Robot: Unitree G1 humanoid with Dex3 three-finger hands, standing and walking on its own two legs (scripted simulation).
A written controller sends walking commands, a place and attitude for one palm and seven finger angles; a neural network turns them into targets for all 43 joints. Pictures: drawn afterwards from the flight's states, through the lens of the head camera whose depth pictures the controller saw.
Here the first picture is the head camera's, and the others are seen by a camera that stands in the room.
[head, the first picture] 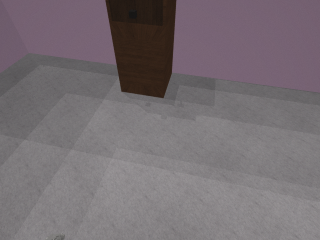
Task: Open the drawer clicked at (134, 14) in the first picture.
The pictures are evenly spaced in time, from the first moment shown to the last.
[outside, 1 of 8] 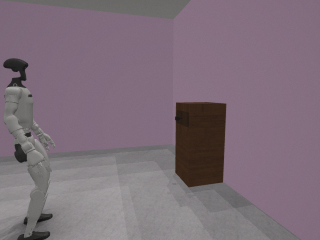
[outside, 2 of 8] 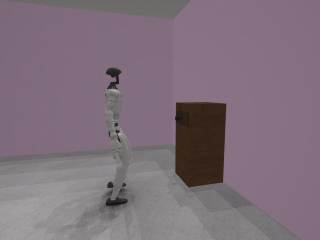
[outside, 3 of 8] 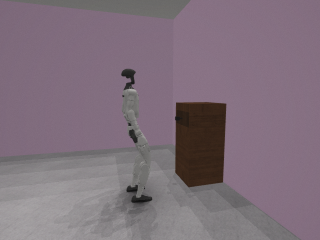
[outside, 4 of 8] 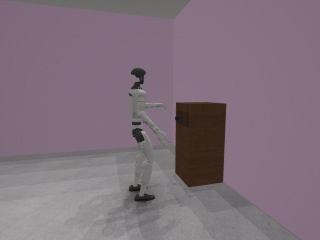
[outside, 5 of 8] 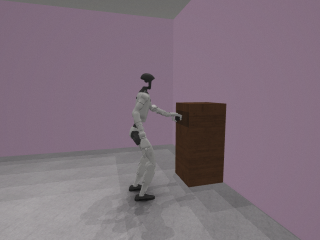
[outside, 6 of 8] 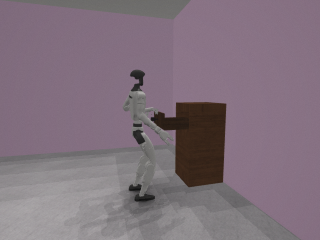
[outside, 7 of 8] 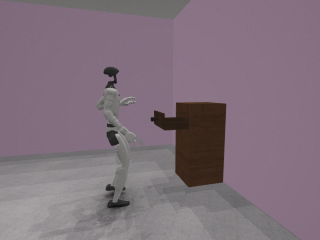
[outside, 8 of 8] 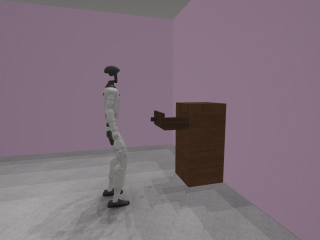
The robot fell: no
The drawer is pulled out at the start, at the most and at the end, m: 0.00 0.30 0.30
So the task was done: yes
